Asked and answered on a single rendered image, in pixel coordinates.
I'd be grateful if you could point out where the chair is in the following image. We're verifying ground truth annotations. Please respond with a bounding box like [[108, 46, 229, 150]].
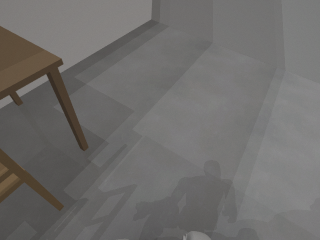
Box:
[[0, 149, 64, 211]]

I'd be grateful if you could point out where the table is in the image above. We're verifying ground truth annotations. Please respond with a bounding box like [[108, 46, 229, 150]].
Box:
[[0, 26, 89, 151]]

